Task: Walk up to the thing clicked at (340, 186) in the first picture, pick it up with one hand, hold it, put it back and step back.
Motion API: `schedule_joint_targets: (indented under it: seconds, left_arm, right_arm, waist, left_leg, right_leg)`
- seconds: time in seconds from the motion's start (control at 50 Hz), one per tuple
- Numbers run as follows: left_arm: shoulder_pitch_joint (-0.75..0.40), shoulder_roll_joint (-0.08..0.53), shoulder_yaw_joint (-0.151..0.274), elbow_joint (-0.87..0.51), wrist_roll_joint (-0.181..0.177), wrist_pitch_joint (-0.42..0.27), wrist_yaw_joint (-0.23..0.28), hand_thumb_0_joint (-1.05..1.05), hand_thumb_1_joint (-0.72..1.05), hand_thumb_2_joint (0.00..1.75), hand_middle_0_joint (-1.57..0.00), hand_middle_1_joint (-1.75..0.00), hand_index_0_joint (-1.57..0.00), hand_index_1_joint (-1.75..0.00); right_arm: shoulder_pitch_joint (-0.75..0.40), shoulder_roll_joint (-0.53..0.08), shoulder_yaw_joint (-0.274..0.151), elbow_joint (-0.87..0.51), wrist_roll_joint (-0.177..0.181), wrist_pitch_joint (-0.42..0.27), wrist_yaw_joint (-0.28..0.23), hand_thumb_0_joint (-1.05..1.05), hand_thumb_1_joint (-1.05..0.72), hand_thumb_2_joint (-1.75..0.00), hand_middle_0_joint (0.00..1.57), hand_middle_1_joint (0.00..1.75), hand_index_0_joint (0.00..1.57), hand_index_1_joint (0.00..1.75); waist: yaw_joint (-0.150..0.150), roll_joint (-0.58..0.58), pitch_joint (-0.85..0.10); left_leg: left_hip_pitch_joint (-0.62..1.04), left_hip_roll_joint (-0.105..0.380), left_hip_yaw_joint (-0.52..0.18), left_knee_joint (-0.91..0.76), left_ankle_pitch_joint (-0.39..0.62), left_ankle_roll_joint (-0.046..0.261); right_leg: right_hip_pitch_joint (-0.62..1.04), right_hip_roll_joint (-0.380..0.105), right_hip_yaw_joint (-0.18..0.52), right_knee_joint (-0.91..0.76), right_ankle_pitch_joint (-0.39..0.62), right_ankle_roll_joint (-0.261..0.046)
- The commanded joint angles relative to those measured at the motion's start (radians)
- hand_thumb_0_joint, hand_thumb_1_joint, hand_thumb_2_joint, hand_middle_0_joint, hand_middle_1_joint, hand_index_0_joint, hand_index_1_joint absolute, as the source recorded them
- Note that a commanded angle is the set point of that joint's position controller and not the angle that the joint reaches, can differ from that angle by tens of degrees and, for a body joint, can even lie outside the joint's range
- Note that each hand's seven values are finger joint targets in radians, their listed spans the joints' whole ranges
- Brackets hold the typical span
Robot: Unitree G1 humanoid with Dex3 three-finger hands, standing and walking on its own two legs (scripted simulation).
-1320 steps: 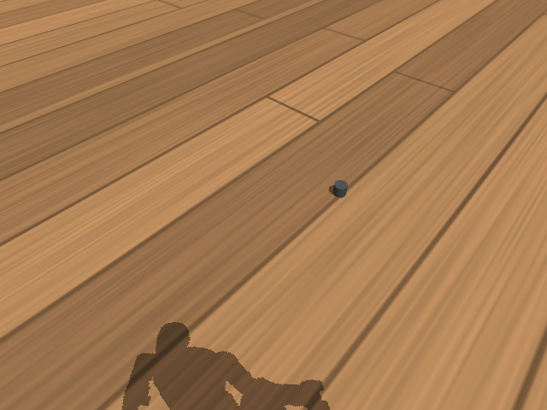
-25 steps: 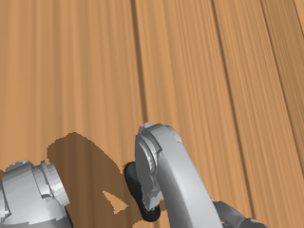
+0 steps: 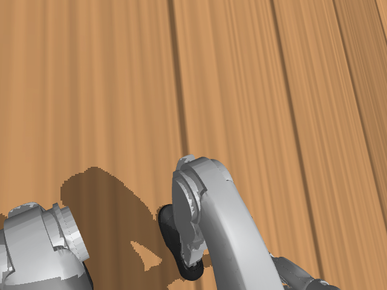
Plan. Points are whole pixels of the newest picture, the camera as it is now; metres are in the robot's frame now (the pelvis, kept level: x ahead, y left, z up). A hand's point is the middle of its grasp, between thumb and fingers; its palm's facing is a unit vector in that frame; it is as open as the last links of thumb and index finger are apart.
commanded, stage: withdraw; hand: left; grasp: from above
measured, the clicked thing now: out of the picture +0.42 +0.34 -0.27
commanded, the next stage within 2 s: home in 0.82 s
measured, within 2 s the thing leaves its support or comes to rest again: neither
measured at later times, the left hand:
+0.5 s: hand out of the picture +0.39 +0.34 -0.06, palm faces -0.44 -0.11 -0.89, open 13.8 cm
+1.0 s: hand out of the picture +0.41 +0.34 -0.12, palm faces -0.34 -0.08 -0.94, open 13.6 cm
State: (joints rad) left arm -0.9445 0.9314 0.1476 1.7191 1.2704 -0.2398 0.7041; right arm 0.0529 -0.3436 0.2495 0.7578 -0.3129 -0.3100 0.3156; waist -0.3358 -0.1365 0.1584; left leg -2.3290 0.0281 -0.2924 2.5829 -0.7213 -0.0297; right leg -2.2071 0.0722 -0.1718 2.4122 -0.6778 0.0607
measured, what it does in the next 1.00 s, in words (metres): stands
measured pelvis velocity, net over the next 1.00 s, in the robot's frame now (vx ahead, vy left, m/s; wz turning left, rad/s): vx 0.00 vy -0.01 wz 0.12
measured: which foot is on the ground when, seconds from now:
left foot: down 0.00-1.00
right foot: down 0.00-1.00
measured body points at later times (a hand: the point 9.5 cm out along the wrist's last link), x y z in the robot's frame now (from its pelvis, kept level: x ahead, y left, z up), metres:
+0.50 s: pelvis -0.01 -0.01 +0.06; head +0.18 +0.06 +0.47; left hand +0.41 +0.34 -0.01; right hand +0.14 -0.25 -0.05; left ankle +0.06 +0.13 -0.26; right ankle +0.11 -0.12 -0.26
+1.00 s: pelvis +0.00 -0.01 +0.03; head +0.21 +0.08 +0.41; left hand +0.43 +0.34 -0.07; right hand +0.06 -0.27 -0.07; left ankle +0.06 +0.13 -0.26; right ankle +0.11 -0.12 -0.26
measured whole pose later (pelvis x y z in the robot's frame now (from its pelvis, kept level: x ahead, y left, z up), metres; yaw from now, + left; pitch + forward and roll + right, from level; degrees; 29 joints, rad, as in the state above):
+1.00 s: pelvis +0.00 -0.01 +0.03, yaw +7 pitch +33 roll -8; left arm -0.87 0.71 0.10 1.35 1.24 -0.18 0.46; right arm 0.19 -0.26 0.05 0.78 -0.16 -0.08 0.15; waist -0.23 -0.01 -0.06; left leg -2.34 0.02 -0.15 2.41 -0.65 -0.02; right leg -2.25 0.02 -0.07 2.34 -0.67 0.04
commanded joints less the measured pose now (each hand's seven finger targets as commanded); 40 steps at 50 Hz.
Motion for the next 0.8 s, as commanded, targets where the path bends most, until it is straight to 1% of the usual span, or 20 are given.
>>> schedule_joint_targets:
  seconds: [0.0, 0.02, 0.04, 0.06, 0.1, 0.14, 0.18, 0.24, 0.28, 0.32, 0.34, 0.38, 0.42, 0.44, 0.5, 0.54, 0.66, 0.74, 0.76, 0.78]
  left_arm:
    - [-0.241, 0.269, 0.05, -0.208, -0.011, 0.03, 0.038, 0.0, -0.52, 0.99, -0.06, -1.0, -0.07, -0.99]
    - [-0.263, 0.26, 0.056, -0.293, -0.016, 0.035, 0.029, 0.0, -0.52, 0.98, -0.06, -1.0, -0.07, -0.99]
    - [-0.228, 0.289, 0.103, -0.328, -0.025, 0.045, 0.028, 0.0, -0.52, 0.99, -0.06, -1.0, -0.07, -0.99]
    - [-0.189, 0.201, 0.061, -0.381, -0.038, 0.061, 0.01, 0.0, -0.53, 0.99, -0.06, -0.99, -0.06, -0.99]
    - [-0.167, 0.09, -0.01, -0.372, -0.066, 0.094, -0.031, 0.0, -0.53, 1.0, -0.06, -1.0, -0.06, -1.0]
    - [-0.164, 0.081, -0.023, -0.445, -0.08, 0.126, -0.078, 0.0, -0.53, 1.01, -0.06, -1.01, -0.06, -1.01]
    - [-0.139, 0.052, -0.03, -0.549, -0.103, 0.158, -0.129, 0.0, -0.52, 1.01, -0.07, -1.02, -0.07, -1.02]
    - [-0.138, -0.062, -0.097, -0.599, -0.143, 0.197, -0.226, 0.0, -0.51, 1.01, -0.08, -1.02, -0.08, -1.02]
    - [-0.159, -0.059, -0.108, -0.623, -0.153, 0.204, -0.293, 0.0, -0.52, 1.02, -0.09, -1.02, -0.08, -1.03]
    - [-0.189, -0.127, -0.15, -0.633, -0.165, 0.197, -0.353, 0.0, -0.5, 1.01, -0.11, -1.01, -0.09, -1.02]
    - [-0.174, -0.13, -0.151, -0.611, -0.165, 0.192, -0.378, 0.0, -0.48, 1.0, -0.11, -1.01, -0.1, -1.02]
    - [-0.169, -0.069, -0.12, -0.564, -0.155, 0.174, -0.415, 0.0, -0.47, 0.99, -0.14, -0.99, -0.12, -1.01]
    - [-0.179, -0.138, -0.168, -0.523, -0.165, 0.141, -0.449, 0.0, -0.47, 0.99, -0.13, -0.99, -0.12, -1.01]
    - [-0.184, -0.11, -0.162, -0.523, -0.16, 0.125, -0.457, 0.0, -0.46, 0.98, -0.14, -0.99, -0.13, -1.0]
    - [-0.213, -0.045, -0.135, -0.507, -0.135, 0.078, -0.456, 0.0, -0.46, 0.98, -0.14, -0.99, -0.13, -1.0]
    - [-0.244, -0.065, -0.148, -0.479, -0.115, 0.049, -0.439, 0.0, -0.44, 0.97, -0.14, -0.97, -0.14, -0.98]
    - [-0.321, -0.01, -0.12, -0.38, -0.046, -0.019, -0.336, 0.0, -0.45, 0.97, -0.12, -0.97, -0.12, -0.97]
    - [-0.371, 0.068, -0.072, -0.356, 0.007, -0.038, -0.251, 0.0, -0.45, 0.95, -0.12, -0.97, -0.13, -0.96]
    - [-0.4, 0.123, -0.022, -0.408, 0.009, -0.041, -0.228, 0.0, -0.46, 0.95, -0.13, -0.96, -0.13, -0.96]
    - [-0.367, 0.126, -0.007, -0.431, 0.013, -0.033, -0.209, 0.0, -0.46, 0.95, -0.12, -0.97, -0.13, -0.96]
  right_arm:
    - [0.173, -0.335, -0.127, 0.011, 0.022, -0.001, 0.001, 0.0, -0.9, -0.9, 0.2, 0.3, 0.2, 0.3]
    - [0.174, -0.322, -0.136, -0.005, 0.031, -0.003, 0.008, 0.0, -0.9, -0.9, 0.2, 0.3, 0.2, 0.3]
    - [0.186, -0.32, -0.151, 0.014, 0.036, 0.002, 0.008, 0.0, -0.9, -0.9, 0.2, 0.3, 0.2, 0.3]
    - [0.168, -0.298, -0.161, -0.016, 0.047, 0.009, 0.014, 0.0, -0.9, -0.9, 0.2, 0.3, 0.2, 0.3]
    - [0.177, -0.273, -0.182, 0.01, 0.069, 0.027, 0.025, 0.0, -0.9, -0.9, 0.2, 0.3, 0.2, 0.3]
    - [0.204, -0.273, -0.216, 0.018, 0.103, 0.047, 0.024, 0.0, -0.9, -0.9, 0.2, 0.3, 0.2, 0.3]
    - [0.21, -0.264, -0.247, 0.005, 0.14, 0.077, 0.016, 0.0, -0.9, -0.9, 0.2, 0.3, 0.2, 0.3]
    - [0.238, -0.24, -0.279, -0.006, 0.185, 0.128, 0.005, 0.0, -0.9, -0.9, 0.2, 0.3, 0.2, 0.3]
    - [0.242, -0.231, -0.297, -0.025, 0.204, 0.159, -0.016, 0.0, -0.9, -0.9, 0.2, 0.3, 0.2, 0.3]
    - [0.253, -0.209, -0.302, -0.034, 0.215, 0.188, -0.038, 0.0, -0.9, -0.9, 0.2, 0.3, 0.2, 0.3]
    - [0.25, -0.205, -0.304, -0.047, 0.217, 0.197, -0.049, 0.0, -0.9, -0.9, 0.2, 0.3, 0.2, 0.3]
    - [0.25, -0.201, -0.302, -0.058, 0.221, 0.215, -0.078, 0.0, -0.9, -0.91, 0.2, 0.3, 0.2, 0.3]
    - [0.233, -0.164, -0.287, -0.076, 0.22, 0.224, -0.103, 0.0, -0.9, -0.9, 0.2, 0.3, 0.2, 0.3]
    - [0.233, -0.165, -0.281, -0.08, 0.22, 0.226, -0.118, 0.0, -0.9, -0.9, 0.2, 0.3, 0.2, 0.3]
    - [0.23, -0.156, -0.266, -0.082, 0.216, 0.233, -0.153, 0.0, -0.9, -0.9, 0.2, 0.3, 0.2, 0.3]
    - [0.23, -0.155, -0.254, -0.079, 0.209, 0.236, -0.167, 0.0, -0.9, -0.9, 0.2, 0.3, 0.2, 0.3]
    - [0.243, -0.173, -0.229, -0.068, 0.182, 0.234, -0.193, 0.0, -0.89, -0.9, 0.2, 0.3, 0.2, 0.3]
    - [0.258, -0.187, -0.221, -0.052, 0.156, 0.219, -0.198, 0.0, -0.89, -0.9, 0.2, 0.3, 0.2, 0.3]
    - [0.263, -0.195, -0.226, -0.047, 0.15, 0.217, -0.198, 0.0, -0.9, -0.9, 0.2, 0.3, 0.2, 0.3]
    - [0.266, -0.199, -0.232, -0.046, 0.15, 0.215, -0.198, 0.0, -0.9, -0.9, 0.2, 0.3, 0.2, 0.3]
  waist:
    - [-0.005, 0.599, -0.71]
    - [0.016, 0.639, -0.772]
    - [0.045, 0.687, -0.824]
    - [0.066, 0.708, -0.876]
    - [0.053, 0.68, -0.824]
    - [0.079, 0.65, -0.839]
    - [0.13, 0.647, -0.94]
    - [0.114, 0.54, -0.902]
    - [0.117, 0.457, -0.876]
    - [0.099, 0.393, -0.845]
    - [0.1, 0.364, -0.814]
    - [0.094, 0.255, -0.748]
    - [0.09, 0.19, -0.708]
    - [0.093, 0.179, -0.688]
    - [0.118, 0.205, -0.708]
    - [0.098, 0.218, -0.703]
    - [0.088, 0.32, -0.754]
    - [0.087, 0.415, -0.783]
    - [0.103, 0.45, -0.846]
    - [0.121, 0.494, -0.881]
  left_leg:
    - [0.532, 0.028, 0.139, -0.296, 0.226, 0.015]
    - [0.568, 0.024, 0.143, -0.292, 0.261, 0.011]
    - [0.597, 0.024, 0.151, -0.307, 0.281, 0.006]
    - [0.625, 0.022, 0.159, -0.315, 0.317, 0.003]
    - [0.564, 0.015, 0.18, -0.323, 0.287, 0.012]
    - [0.544, 0.012, 0.19, -0.342, 0.278, 0.022]
    - [0.588, 0.01, 0.2, -0.383, 0.29, 0.024]
    - [0.546, -0.001, 0.205, -0.442, 0.219, 0.037]
    - [0.525, -0.003, 0.205, -0.464, 0.177, 0.047]
    - [0.504, -0.014, 0.204, -0.488, 0.144, 0.051]
    - [0.49, -0.017, 0.209, -0.491, 0.138, 0.055]
    - [0.424, -0.021, 0.22, -0.482, 0.099, 0.069]
    - [0.37, -0.03, 0.239, -0.485, 0.071, 0.072]
    - [0.364, -0.032, 0.247, -0.482, 0.069, 0.073]
    - [0.381, -0.034, 0.258, -0.489, 0.066, 0.068]
    - [0.384, -0.034, 0.259, -0.48, 0.071, 0.066]
    - [0.451, -0.029, 0.241, -0.459, 0.095, 0.052]
    - [0.5, -0.024, 0.239, -0.445, 0.111, 0.041]
    - [0.541, -0.025, 0.238, -0.445, 0.132, 0.038]
    - [0.585, -0.026, 0.242, -0.453, 0.149, 0.032]
  right_leg:
    - [0.324, 0.028, -0.101, -0.201, 0.268, -0.082]
    - [0.315, 0.022, -0.101, -0.188, 0.296, -0.084]
    - [0.329, 0.02, -0.096, -0.186, 0.306, -0.089]
    - [0.33, 0.022, -0.089, -0.187, 0.332, -0.093]
    - [0.277, 0.025, -0.082, -0.205, 0.317, -0.091]
    - [0.259, 0.024, -0.062, -0.23, 0.307, -0.093]
    - [0.282, 0.02, -0.041, -0.257, 0.308, -0.098]
    - [0.293, 0.011, -0.018, -0.309, 0.253, -0.1]
    - [0.299, 0.011, 0.003, -0.35, 0.208, -0.101]
    - [0.31, 0.003, 0.017, -0.378, 0.175, -0.101]
    - [0.322, 0.002, 0.025, -0.39, 0.166, -0.1]
    - [0.342, 0.004, 0.047, -0.431, 0.103, -0.098]
    - [0.366, 0.001, 0.068, -0.469, 0.043, -0.098]
    - [0.368, -0.003, 0.07, -0.482, 0.03, -0.095]
    - [0.384, -0.008, 0.085, -0.48, 0.018, -0.095]
    - [0.363, -0.01, 0.081, -0.47, 0.03, -0.094]
    - [0.282, -0.012, 0.052, -0.397, 0.054, -0.103]
    - [0.269, -0.013, 0.037, -0.355, 0.076, -0.105]
    - [0.271, -0.015, 0.031, -0.345, 0.094, -0.105]
    - [0.26, -0.022, 0.019, -0.329, 0.116, -0.106]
